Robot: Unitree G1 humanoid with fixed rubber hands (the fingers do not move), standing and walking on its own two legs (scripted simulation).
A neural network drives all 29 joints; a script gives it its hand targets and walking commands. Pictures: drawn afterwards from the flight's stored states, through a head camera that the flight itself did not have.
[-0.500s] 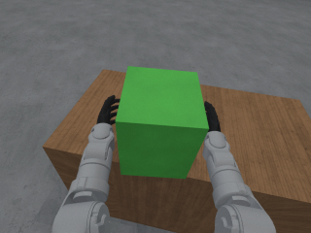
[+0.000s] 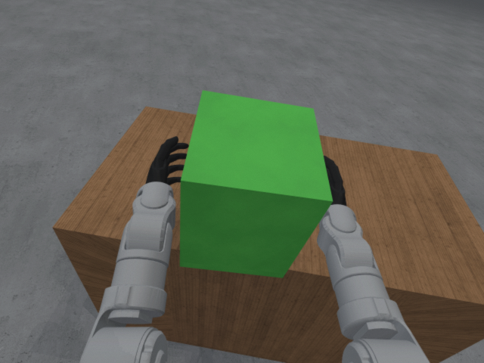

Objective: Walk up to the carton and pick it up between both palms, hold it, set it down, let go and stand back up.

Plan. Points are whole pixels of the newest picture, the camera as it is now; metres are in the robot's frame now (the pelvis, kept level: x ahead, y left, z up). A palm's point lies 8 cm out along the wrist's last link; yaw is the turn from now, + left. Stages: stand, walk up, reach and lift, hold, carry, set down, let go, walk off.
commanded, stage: reach and lift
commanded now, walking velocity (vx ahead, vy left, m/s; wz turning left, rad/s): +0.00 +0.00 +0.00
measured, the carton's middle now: (244, 189) +0.41 -0.02 +0.10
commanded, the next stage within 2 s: hold in 0.96 s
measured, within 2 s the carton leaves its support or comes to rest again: neither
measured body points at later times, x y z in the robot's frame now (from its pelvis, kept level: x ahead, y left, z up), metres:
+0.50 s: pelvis +0.00 +0.01 +0.00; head -0.01 +0.05 +0.45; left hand +0.39 +0.15 +0.16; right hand +0.38 -0.14 +0.15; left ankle +0.06 +0.10 -0.75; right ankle -0.01 -0.11 -0.75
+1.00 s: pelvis +0.00 +0.00 +0.00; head -0.01 +0.03 +0.45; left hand +0.38 +0.14 +0.16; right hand +0.37 -0.15 +0.15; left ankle +0.06 +0.10 -0.75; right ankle -0.01 -0.11 -0.75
